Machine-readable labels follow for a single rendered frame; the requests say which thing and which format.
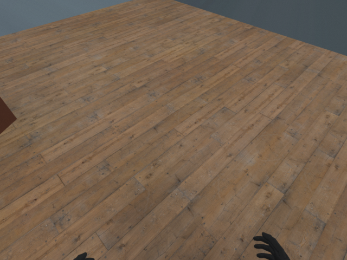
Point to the right robot hand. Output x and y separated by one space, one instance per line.
277 252

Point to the pedestal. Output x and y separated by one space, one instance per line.
6 116

